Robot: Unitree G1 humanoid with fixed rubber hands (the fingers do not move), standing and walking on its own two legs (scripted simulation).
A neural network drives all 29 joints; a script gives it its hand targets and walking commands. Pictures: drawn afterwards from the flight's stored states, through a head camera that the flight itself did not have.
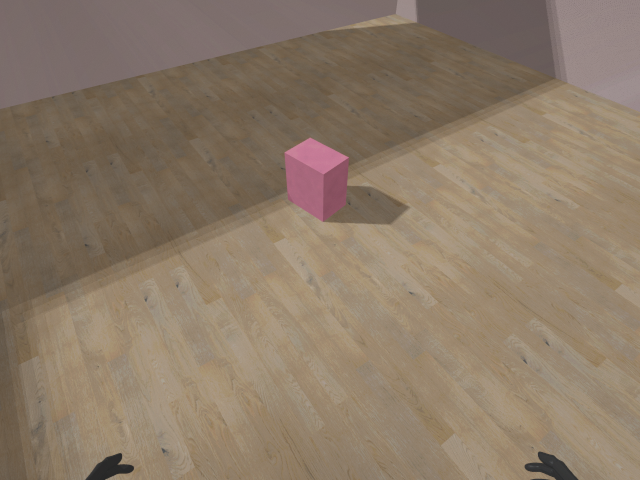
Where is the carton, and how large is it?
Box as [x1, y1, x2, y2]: [284, 138, 348, 221]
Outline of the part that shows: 309,138 284,152 288,199 323,221 345,204 348,157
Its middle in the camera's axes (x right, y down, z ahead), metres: -0.03 -0.29 +1.80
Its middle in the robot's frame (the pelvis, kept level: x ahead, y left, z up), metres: +1.49 +0.03 -0.64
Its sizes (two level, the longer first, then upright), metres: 0.235 0.166 0.275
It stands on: the floor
